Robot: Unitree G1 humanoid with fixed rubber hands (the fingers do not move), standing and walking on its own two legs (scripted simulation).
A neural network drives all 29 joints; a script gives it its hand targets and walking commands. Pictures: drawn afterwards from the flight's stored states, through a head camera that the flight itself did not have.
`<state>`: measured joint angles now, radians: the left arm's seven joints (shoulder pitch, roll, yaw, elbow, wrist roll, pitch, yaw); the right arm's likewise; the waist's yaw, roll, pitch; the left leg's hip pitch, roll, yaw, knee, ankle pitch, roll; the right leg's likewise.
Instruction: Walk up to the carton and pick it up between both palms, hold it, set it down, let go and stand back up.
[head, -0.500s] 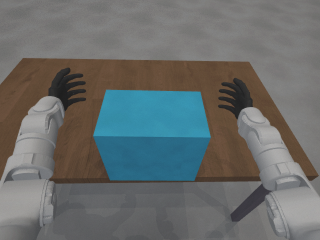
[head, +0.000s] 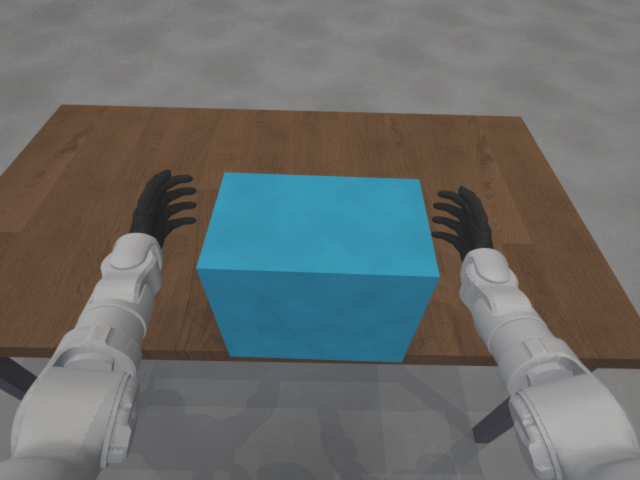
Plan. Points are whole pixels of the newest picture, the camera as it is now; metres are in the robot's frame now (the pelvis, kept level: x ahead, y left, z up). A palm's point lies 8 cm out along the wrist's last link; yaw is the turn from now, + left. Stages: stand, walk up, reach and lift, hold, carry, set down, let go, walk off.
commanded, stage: reach and lift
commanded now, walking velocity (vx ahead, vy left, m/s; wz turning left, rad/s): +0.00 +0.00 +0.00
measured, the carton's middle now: (318, 273) +0.38 +0.02 +0.02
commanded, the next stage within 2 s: none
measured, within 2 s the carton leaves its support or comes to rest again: leaves its support in 1.74 s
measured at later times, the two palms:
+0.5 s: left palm (179, 238) +0.39 +0.20 +0.08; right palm (449, 246) +0.39 -0.16 +0.08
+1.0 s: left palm (180, 238) +0.39 +0.20 +0.08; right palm (449, 245) +0.39 -0.15 +0.08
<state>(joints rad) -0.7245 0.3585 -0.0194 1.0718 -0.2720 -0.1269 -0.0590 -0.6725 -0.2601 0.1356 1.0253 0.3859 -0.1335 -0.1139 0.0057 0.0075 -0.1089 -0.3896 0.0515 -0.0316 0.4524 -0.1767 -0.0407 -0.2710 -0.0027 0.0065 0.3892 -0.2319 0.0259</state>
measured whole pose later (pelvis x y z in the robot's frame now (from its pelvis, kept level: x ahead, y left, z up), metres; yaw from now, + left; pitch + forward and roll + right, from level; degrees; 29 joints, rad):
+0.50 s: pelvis +0.00 +0.00 +0.00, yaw -1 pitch +7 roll -1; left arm -0.70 0.24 0.09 1.05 -0.15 -0.16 -0.02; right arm -0.66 -0.14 0.09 0.97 0.28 -0.14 -0.18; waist 0.01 -0.01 -0.11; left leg -0.38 0.05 -0.02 0.42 -0.16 -0.04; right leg -0.27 0.00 0.02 0.37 -0.22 0.03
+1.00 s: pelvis +0.00 +0.00 +0.00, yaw -1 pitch +6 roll -1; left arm -0.68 0.20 0.11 0.96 -0.10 -0.08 0.04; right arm -0.65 -0.13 0.03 0.92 0.24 -0.07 -0.18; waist 0.01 -0.01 -0.09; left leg -0.35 0.05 -0.01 0.41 -0.16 -0.03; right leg -0.23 -0.01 0.03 0.34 -0.20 0.03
